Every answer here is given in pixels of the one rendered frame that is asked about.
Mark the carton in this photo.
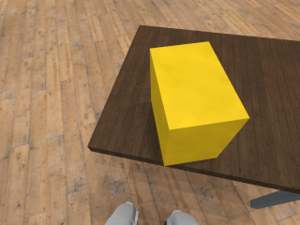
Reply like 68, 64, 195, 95
149, 41, 249, 166

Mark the right robot shin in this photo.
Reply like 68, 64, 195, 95
172, 210, 181, 214

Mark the table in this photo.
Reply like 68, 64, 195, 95
87, 25, 300, 209

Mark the robot right thigh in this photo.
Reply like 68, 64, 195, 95
166, 212, 200, 225

